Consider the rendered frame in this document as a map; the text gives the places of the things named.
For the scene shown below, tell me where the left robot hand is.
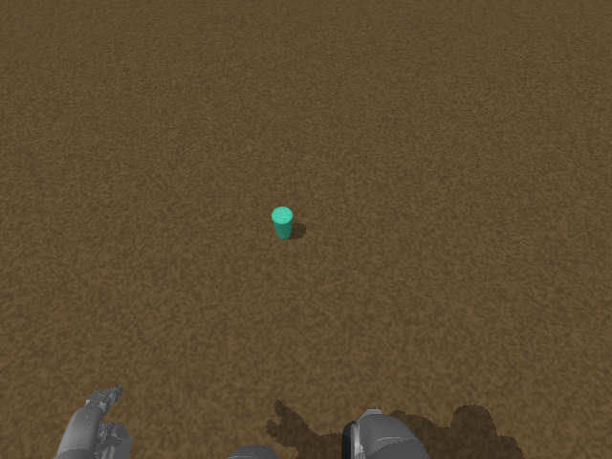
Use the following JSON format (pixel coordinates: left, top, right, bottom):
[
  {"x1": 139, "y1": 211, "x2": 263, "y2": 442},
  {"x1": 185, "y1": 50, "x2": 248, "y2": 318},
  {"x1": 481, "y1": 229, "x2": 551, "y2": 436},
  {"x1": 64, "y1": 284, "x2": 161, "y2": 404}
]
[{"x1": 57, "y1": 385, "x2": 134, "y2": 459}]

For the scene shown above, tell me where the cup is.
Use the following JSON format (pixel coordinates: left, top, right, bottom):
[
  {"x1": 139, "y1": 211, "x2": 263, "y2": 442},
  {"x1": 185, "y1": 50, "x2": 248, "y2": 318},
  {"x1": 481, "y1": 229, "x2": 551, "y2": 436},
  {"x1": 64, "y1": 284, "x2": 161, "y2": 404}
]
[{"x1": 272, "y1": 207, "x2": 293, "y2": 239}]

